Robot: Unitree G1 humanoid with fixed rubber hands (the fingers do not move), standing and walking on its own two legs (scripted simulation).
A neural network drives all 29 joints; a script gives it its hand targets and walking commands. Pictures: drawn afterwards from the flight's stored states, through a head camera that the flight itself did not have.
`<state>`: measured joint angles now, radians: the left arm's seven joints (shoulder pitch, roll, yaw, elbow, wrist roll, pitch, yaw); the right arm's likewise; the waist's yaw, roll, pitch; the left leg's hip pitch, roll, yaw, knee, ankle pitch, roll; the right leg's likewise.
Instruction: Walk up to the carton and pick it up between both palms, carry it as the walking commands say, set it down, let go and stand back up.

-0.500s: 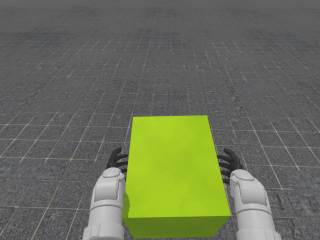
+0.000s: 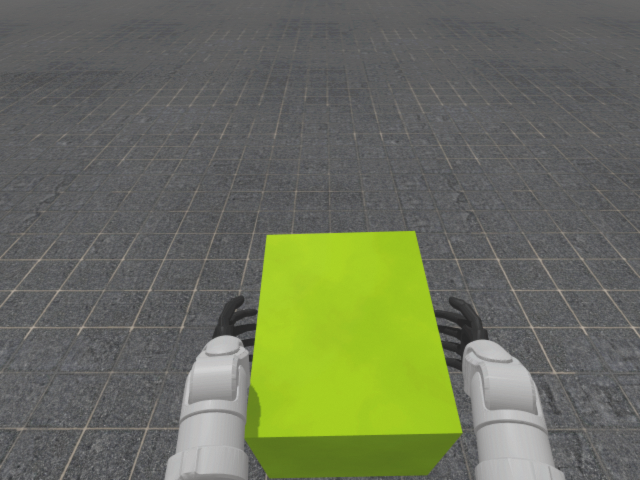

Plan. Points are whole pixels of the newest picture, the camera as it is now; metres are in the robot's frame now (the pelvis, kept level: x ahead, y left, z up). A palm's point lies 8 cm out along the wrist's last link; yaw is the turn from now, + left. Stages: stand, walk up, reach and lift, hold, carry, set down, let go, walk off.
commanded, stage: reach and lift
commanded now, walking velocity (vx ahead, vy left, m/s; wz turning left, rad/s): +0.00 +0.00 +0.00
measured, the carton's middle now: (344, 351) +0.33 +0.00 -0.04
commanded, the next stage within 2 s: hold in 0.52 s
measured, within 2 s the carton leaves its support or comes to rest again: neither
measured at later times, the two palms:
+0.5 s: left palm (222, 364) +0.26 +0.16 +0.04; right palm (475, 361) +0.26 -0.16 +0.05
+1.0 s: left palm (222, 357) +0.27 +0.16 +0.04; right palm (471, 361) +0.26 -0.16 +0.05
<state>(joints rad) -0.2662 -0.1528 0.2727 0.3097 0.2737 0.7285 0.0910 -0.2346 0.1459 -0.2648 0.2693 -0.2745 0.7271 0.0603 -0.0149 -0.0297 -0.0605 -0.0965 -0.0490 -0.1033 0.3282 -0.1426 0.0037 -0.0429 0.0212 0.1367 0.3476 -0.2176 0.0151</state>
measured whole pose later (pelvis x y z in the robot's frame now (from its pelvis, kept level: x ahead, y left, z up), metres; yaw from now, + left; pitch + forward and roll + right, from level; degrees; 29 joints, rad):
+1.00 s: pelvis -0.01 +0.01 +0.00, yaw +0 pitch -6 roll +0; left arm -0.27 -0.15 0.26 0.32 0.27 0.73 0.12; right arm -0.24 0.15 -0.28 0.29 -0.27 0.72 0.06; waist -0.02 -0.04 -0.05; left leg -0.11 -0.05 -0.09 0.37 -0.15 0.02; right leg -0.04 0.02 0.14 0.36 -0.22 0.03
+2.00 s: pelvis -0.11 +0.15 -0.03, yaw +33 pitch +5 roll -1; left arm -0.28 -0.16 0.21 -0.25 0.11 1.20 0.25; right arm -0.31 0.17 -0.16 -0.22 -0.08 1.17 -0.20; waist -0.02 -0.03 -0.02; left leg -0.49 0.01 0.08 0.70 -0.30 0.05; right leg -0.59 -0.19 -0.10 1.10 -0.58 0.10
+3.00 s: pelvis -0.41 +0.16 -0.02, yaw +69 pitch +2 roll +2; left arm -0.28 -0.16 0.18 -0.23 0.07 1.20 0.28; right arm -0.26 0.15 -0.16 -0.29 -0.08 1.20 -0.21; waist -0.01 -0.02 -0.01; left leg -0.63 0.03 0.02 1.08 -0.35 -0.01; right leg -0.42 -0.21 -0.22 0.62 -0.23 0.02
